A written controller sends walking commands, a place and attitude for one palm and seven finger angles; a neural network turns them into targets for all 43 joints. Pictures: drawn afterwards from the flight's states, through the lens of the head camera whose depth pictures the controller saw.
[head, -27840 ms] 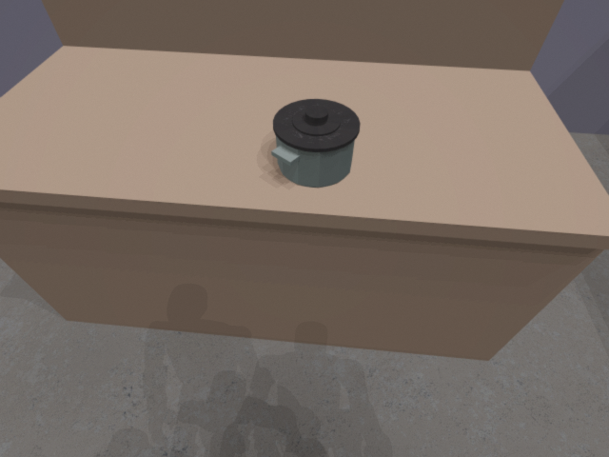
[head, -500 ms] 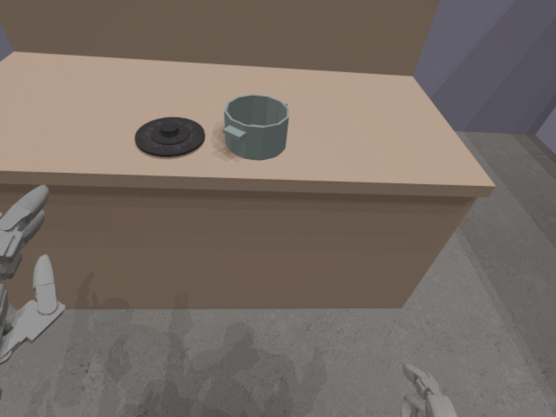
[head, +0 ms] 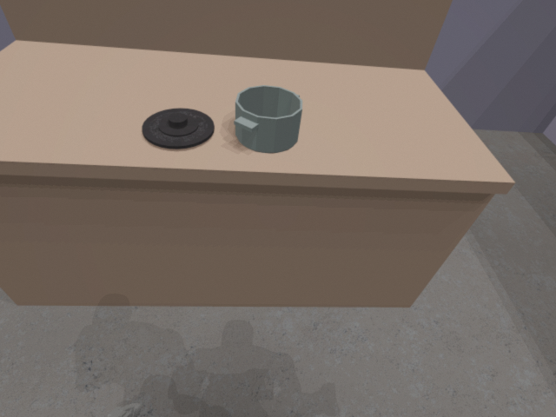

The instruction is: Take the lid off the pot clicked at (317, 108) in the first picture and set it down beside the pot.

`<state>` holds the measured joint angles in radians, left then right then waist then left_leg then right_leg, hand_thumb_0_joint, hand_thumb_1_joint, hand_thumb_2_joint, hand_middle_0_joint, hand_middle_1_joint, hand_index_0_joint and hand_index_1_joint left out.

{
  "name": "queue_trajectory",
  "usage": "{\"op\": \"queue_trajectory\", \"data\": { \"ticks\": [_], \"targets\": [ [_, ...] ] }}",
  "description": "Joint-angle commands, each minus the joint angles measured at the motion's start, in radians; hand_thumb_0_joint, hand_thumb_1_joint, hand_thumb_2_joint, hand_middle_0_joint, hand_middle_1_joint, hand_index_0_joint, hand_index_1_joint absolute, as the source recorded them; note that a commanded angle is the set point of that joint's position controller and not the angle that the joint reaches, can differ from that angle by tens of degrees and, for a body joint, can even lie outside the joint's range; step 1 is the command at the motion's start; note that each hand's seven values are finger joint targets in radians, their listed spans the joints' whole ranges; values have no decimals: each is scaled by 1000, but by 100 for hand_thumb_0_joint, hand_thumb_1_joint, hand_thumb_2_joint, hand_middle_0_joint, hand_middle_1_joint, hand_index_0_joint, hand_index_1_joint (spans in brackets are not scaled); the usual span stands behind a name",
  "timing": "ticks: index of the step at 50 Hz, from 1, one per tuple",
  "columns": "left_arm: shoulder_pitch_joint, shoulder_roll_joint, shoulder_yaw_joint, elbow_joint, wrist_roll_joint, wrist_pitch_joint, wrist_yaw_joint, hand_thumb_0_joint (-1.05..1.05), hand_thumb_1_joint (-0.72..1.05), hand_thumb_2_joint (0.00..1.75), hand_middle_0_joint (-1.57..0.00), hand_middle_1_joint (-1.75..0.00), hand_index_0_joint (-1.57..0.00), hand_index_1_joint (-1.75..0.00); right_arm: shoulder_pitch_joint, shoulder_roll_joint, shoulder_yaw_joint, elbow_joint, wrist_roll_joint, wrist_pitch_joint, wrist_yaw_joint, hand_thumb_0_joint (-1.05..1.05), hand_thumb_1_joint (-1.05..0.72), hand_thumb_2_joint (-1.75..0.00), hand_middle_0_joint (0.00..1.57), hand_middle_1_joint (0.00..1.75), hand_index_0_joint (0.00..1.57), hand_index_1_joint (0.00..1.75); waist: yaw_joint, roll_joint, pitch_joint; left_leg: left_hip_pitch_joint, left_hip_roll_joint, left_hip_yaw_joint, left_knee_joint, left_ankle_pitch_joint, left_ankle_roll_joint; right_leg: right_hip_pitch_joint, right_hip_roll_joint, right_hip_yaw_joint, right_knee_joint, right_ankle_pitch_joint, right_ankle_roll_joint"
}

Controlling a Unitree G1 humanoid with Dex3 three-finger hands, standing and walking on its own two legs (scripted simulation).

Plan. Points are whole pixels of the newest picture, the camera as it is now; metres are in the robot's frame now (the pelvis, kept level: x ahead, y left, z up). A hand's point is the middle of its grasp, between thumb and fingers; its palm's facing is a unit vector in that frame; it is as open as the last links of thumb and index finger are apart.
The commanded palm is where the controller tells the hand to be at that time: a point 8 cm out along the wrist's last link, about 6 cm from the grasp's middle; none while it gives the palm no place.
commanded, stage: stop stepping back and stand still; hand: left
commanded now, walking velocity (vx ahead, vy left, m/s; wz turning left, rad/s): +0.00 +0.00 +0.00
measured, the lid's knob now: (177, 119) +0.80 +0.26 +0.00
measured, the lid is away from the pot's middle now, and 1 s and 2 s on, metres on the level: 0.23 0.23 0.23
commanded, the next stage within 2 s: let the arm hang, fingers relaxed in 0.92 s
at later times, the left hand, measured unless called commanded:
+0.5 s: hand out of the picture +0.05 +0.13 -0.14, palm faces +0.02 -0.98 -0.19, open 7.3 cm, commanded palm none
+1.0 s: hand out of the picture +0.08 +0.12 -0.15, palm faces +0.05 -0.98 -0.18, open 7.3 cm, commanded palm none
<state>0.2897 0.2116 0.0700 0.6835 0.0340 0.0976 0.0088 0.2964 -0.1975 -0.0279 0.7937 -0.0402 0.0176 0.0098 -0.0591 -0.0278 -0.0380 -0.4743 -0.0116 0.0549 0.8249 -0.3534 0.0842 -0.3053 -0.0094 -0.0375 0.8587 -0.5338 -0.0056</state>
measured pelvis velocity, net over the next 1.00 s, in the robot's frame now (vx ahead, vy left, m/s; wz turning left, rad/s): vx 0.08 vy -0.05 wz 0.01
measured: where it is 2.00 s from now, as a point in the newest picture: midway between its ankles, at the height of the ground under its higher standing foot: outside the picture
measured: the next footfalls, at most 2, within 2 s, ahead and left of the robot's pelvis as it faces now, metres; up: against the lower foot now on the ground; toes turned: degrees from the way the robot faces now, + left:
right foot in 0.24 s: +0.05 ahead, -0.17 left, +0.00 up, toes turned +1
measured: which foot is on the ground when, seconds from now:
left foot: down 0.00-1.00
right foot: up 0.00-0.22, down 0.24-1.00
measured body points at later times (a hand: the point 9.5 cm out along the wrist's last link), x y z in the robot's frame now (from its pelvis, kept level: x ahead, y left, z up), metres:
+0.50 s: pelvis +0.05 -0.04 +0.03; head +0.07 -0.04 +0.48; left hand +0.05 +0.18 -0.13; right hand +0.03 -0.24 -0.13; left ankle +0.05 +0.07 -0.70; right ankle +0.01 -0.17 -0.70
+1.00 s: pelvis +0.08 -0.05 +0.03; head +0.10 -0.04 +0.48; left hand +0.08 +0.17 -0.13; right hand +0.08 -0.27 -0.12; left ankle +0.05 +0.07 -0.70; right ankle +0.01 -0.17 -0.70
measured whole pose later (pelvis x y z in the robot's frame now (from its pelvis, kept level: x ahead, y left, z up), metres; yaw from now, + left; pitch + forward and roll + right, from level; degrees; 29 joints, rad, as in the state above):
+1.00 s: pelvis +0.08 -0.05 +0.03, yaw +1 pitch +0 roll +0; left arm 0.27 0.14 0.02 1.10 0.00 0.00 0.04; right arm 0.27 -0.13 -0.05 1.10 -0.01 0.00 -0.05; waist -0.01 -0.01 0.04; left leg -0.19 0.02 0.02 0.50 -0.31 0.00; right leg -0.09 0.02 0.01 0.44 -0.34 -0.01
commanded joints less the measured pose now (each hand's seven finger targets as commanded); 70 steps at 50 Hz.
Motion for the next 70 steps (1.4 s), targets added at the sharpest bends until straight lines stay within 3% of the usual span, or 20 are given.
{"op": "queue_trajectory", "data": {
  "ticks": [1,2,4,5,7,8,9,10,11,13,14,15,18,22,24,28,31,37,43,70],
  "targets": [
    [-60,112,-10,22,-15,-93,-13,0,90,90,-20,-30,-20,-30,55,-167,-51,-15,5,-59,-41,0,-90,-90,20,30,20,30,47,99,59,139,301,-582,-593,-5,119,-270,-41,145,241,84,-11],
    [-43,103,-20,67,-17,-92,-16,0,90,90,-20,-30,-20,-30,48,-151,-47,8,11,-70,-43,0,-90,-90,20,30,20,30,53,125,19,167,272,-462,-580,58,105,-223,-53,129,181,97,0],
    [-6,73,-22,134,-16,-86,-15,0,90,90,-20,-30,-20,-30,48,-106,-38,52,15,-75,-53,0,-90,-90,20,30,20,30,59,232,-43,224,238,-335,-562,156,93,-153,-53,107,71,89,4],
    [1,70,-32,160,-19,-85,-15,0,90,90,-20,-30,-20,-30,62,-98,-36,76,17,-73,-54,0,-90,-90,20,30,20,30,54,240,-63,244,218,-279,-546,183,81,-108,-46,85,-5,80,4],
    [4,48,-46,204,-25,-88,-13,0,90,90,-20,-30,-20,-30,102,-90,-38,126,19,-66,-54,0,-90,-90,20,30,20,30,42,196,-78,259,198,-224,-520,214,61,-23,-24,51,-171,102,2],
    [12,43,-53,225,-27,-89,-10,0,90,90,-20,-30,-20,-30,104,-86,-39,137,26,-59,-54,0,-90,-90,20,30,20,30,47,94,-61,210,200,-217,-508,183,45,62,-13,42,-266,173,2],
    [41,30,-58,253,-26,-92,-4,0,90,90,-20,-30,-20,-30,92,-82,-35,152,31,-54,-53,0,-90,-90,20,30,20,30,67,63,-34,159,166,-185,-482,120,15,129,-20,59,-384,269,-1],
    [48,42,-61,275,-26,-99,5,0,90,90,-20,-30,-20,-30,102,-57,-31,167,35,-49,-48,0,-90,-90,20,30,20,30,60,23,9,136,118,-147,-452,74,-16,141,-48,115,-458,296,-20],
    [45,52,-63,291,-27,-103,13,0,90,90,-20,-30,-20,-30,112,-37,-29,180,35,-44,-41,0,-90,-90,20,30,20,30,48,35,60,149,84,-123,-435,41,-32,86,-83,150,-495,254,-43],
    [43,67,-59,317,-26,-104,18,0,90,90,-20,-30,-20,-30,136,-11,-29,201,33,-35,-35,0,-90,-90,20,30,20,30,33,72,68,201,72,-119,-423,33,-34,25,-86,149,-501,207,-54],
    [39,57,-58,330,-27,-106,20,0,90,90,-20,-30,-20,-30,136,-17,-31,210,31,-31,-38,0,-90,-90,20,30,20,30,32,4,68,211,84,-119,-412,67,-34,40,-71,135,-488,251,-52],
    [43,42,-59,343,-27,-108,22,0,90,90,-20,-30,-20,-30,139,-24,-35,219,31,-31,-39,0,-90,-90,20,30,20,30,34,-17,58,226,90,-117,-407,102,-32,53,-70,122,-482,291,-48],
    [47,30,-56,358,-27,-109,31,0,90,90,-20,-30,-20,-30,132,-16,-36,241,35,-34,-41,0,-90,-90,20,30,20,30,37,21,75,242,97,-113,-401,191,-28,70,-66,108,-462,375,-44],
    [55,20,-47,376,-27,-114,38,0,90,90,-20,-30,-20,-30,113,0,-36,259,36,-36,-44,0,-90,-90,20,30,20,30,42,-24,62,264,95,-88,-369,285,-34,112,-75,110,-459,475,-42],
    [51,17,-44,378,-26,-113,40,0,90,90,-20,-30,-20,-30,97,11,-37,264,35,-33,-44,0,-90,-90,20,30,20,30,42,-28,91,259,89,-80,-363,281,-38,105,-78,115,-466,486,-44],
    [45,9,-40,387,-26,-111,43,0,90,90,-20,-30,-20,-30,85,20,-36,283,33,-27,-47,0,-90,-90,20,30,20,30,43,12,128,258,89,-78,-367,275,-41,97,-76,113,-472,476,-45],
    [50,14,-37,388,-28,-114,41,0,90,90,-20,-30,-20,-30,79,9,-36,283,32,-31,-49,0,-90,-90,20,30,20,30,45,11,76,292,96,-78,-358,333,-38,133,-79,108,-464,535,-45],
    [42,20,-32,384,-29,-115,41,0,90,90,-20,-30,-20,-30,66,-3,-37,281,33,-32,-54,0,-90,-90,20,30,20,30,46,27,69,315,99,-70,-346,402,-40,157,-79,98,-457,615,-41],
    [41,19,-34,385,-29,-113,43,0,90,90,-20,-30,-20,-30,56,-2,-36,285,35,-27,-56,0,-90,-90,20,30,20,30,44,22,96,319,102,-71,-354,381,-42,145,-75,98,-468,603,-38],
    [63,2,-38,409,-31,-113,43,0,90,90,-20,-30,-20,-30,81,6,-31,314,35,-32,-62,0,-90,-90,20,30,20,30,48,34,91,351,108,-78,-396,396,-35,156,-71,79,-483,559,-31]
  ]
}}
